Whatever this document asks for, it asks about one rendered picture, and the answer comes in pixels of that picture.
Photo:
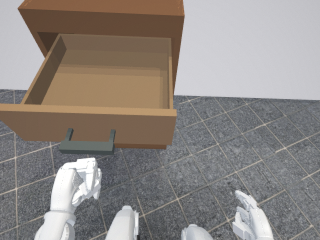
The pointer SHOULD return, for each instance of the handle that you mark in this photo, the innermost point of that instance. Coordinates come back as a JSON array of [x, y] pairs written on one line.
[[87, 147]]

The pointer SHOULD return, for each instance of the right robot thigh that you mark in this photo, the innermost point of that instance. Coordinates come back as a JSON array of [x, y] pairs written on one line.
[[195, 233]]

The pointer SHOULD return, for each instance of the robot right hand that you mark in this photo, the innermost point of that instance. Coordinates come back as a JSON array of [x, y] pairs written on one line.
[[255, 223]]

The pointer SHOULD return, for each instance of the robot left hand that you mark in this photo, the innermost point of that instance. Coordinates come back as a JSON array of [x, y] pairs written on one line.
[[83, 175]]

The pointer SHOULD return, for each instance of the left robot shin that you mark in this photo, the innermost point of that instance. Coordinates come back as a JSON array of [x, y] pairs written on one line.
[[126, 208]]

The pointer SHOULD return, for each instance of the drawer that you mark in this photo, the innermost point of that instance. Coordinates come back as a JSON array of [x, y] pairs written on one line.
[[95, 84]]

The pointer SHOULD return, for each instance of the robot left forearm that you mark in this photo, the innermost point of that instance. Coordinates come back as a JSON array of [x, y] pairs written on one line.
[[58, 225]]

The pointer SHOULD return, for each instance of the cabinet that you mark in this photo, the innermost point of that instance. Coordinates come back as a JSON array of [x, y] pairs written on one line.
[[46, 19]]

